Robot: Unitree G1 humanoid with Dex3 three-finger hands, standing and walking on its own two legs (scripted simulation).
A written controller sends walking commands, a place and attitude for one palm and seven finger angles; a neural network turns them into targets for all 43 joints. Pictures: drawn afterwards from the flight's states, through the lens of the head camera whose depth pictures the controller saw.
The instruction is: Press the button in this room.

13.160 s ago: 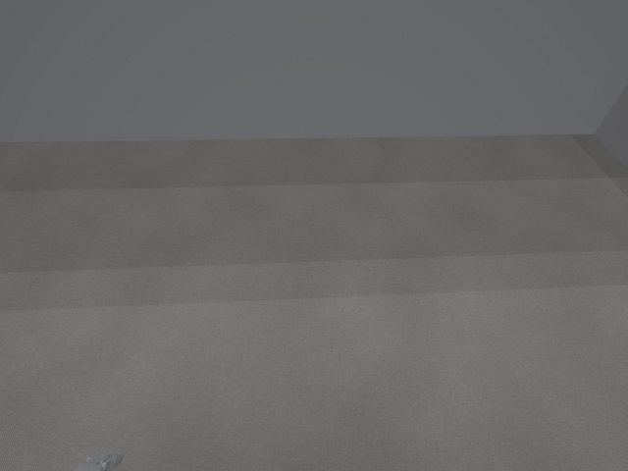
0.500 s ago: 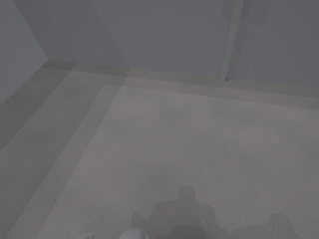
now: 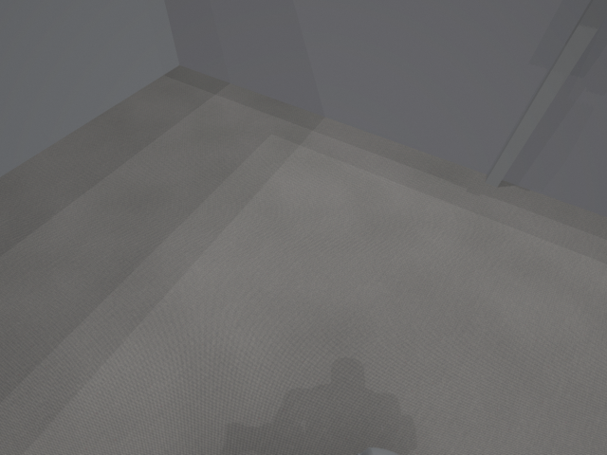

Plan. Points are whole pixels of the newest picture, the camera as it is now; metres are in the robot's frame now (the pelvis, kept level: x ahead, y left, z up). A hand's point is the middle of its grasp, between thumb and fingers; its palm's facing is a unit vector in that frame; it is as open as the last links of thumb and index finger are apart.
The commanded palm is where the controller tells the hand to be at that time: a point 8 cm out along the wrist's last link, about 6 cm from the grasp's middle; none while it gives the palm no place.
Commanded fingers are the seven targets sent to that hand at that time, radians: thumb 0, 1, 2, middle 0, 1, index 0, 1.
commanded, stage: turn or walk to find it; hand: left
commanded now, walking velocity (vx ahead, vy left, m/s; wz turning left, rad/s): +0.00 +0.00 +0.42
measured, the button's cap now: out of the picture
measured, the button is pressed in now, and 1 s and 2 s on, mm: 0 0 0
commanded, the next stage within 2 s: none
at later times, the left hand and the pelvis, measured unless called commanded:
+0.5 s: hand out of the picture -0.01 +0.16 -0.16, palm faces +0.25 -0.94 -0.25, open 7.3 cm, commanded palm none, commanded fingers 0.00 0.90 0.90 -0.20 -0.30 -0.20 -0.30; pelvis -0.02 -0.04 +0.00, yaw +14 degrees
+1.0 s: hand out of the picture -0.03 +0.21 -0.16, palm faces +0.42 -0.87 -0.26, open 7.4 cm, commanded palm none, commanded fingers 0.00 0.90 0.90 -0.20 -0.30 -0.20 -0.30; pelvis -0.03 -0.02 +0.00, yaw +25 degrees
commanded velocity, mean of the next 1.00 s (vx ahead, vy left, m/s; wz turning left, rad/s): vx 0.00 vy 0.00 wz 0.42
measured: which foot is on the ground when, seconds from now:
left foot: down 0.00-0.18, up 0.20-0.60, down 0.62-1.00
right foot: up 0.00-0.14, down 0.16-0.64, up 0.66-1.00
